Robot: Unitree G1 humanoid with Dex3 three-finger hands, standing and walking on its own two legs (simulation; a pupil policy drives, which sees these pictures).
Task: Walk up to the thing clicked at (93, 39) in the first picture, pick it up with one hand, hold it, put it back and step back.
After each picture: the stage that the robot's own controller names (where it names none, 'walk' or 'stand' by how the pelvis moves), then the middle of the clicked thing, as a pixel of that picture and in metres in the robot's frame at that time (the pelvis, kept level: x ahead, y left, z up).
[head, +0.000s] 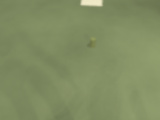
stand; (92, 42) +1.46 -0.15 -0.72
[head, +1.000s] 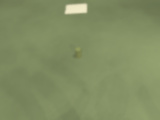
walk; (78, 52) +1.32 +0.15 -0.70
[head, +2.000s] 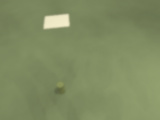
walk; (61, 88) +0.80 +0.26 -0.71
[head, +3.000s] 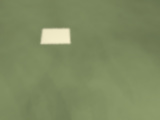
walk; out of the picture +0.47 +0.14 -0.69
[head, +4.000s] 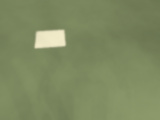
stand; out of the picture +0.37 +0.18 -0.72
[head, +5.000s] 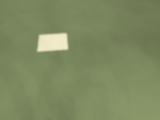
stand; out of the picture +0.36 +0.16 -0.72
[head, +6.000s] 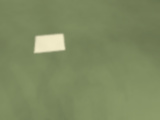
stand; out of the picture +0.36 +0.17 -0.73
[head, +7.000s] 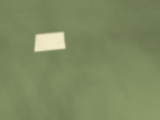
stand; out of the picture +0.35 +0.17 -0.73
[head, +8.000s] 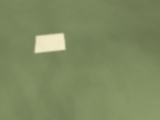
stand; out of the picture +0.35 +0.17 -0.73
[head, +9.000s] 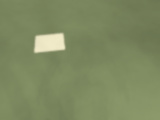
stand; out of the picture +0.35 +0.18 -0.73
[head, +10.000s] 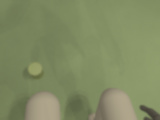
go down; (36, 71) +0.43 +0.19 -0.39
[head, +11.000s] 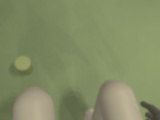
go down; (24, 66) +0.44 +0.21 -0.32
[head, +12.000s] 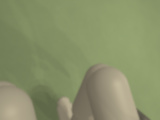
close in; out of the picture +0.44 +0.25 -0.23
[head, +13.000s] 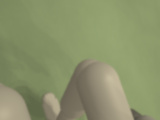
close; out of the picture +0.43 +0.26 -0.23
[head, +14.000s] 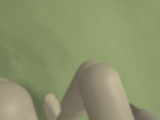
lift; out of the picture +0.39 +0.23 -0.23
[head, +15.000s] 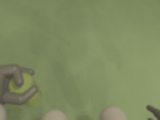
lift; (27, 90) +0.32 +0.19 -0.04
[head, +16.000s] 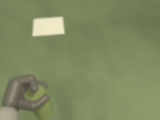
hold; (40, 102) +0.30 +0.16 -0.02
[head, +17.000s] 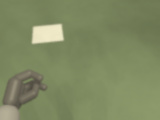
hold; out of the picture +0.12 +0.26 -0.70
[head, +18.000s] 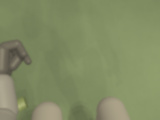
crouch; (15, 106) +0.32 +0.32 -0.46
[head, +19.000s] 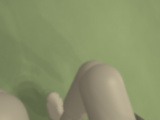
lower; out of the picture +0.41 +0.44 -0.26
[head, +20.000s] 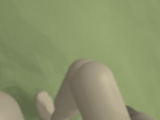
lower; out of the picture +0.50 +0.54 -0.26
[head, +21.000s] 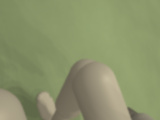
lower; out of the picture +0.61 +0.61 -0.25
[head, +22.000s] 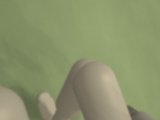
lower; out of the picture +0.71 +0.68 -0.25
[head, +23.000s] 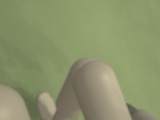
lower; out of the picture +0.81 +0.74 -0.25
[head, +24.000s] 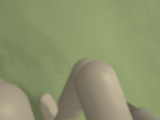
loosen; out of the picture +0.89 +0.79 -0.25
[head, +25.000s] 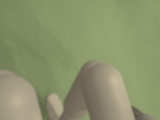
stand; out of the picture +0.98 +0.83 -0.25
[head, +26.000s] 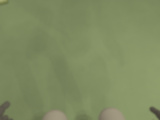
walk; out of the picture +1.18 +0.63 -0.53
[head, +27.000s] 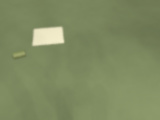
stand; (19, 54) +1.23 +0.61 -0.69
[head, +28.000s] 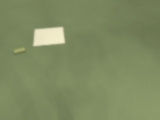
stand; (19, 50) +1.30 +0.64 -0.69
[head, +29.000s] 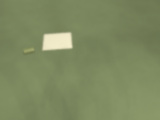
stand; (29, 50) +1.38 +0.65 -0.75
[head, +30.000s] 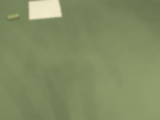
walk; (13, 16) +1.48 +0.64 -0.73
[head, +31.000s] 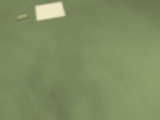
walk; (22, 16) +1.68 +0.82 -0.72
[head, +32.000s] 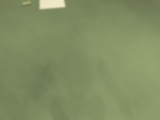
stand; (26, 3) +2.11 +0.83 -0.72
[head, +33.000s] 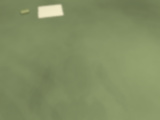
stand; (25, 11) +2.13 +0.86 -0.73
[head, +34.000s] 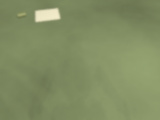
stand; (21, 14) +2.16 +0.88 -0.75
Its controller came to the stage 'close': yes
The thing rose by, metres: 0.69
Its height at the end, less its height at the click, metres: -0.02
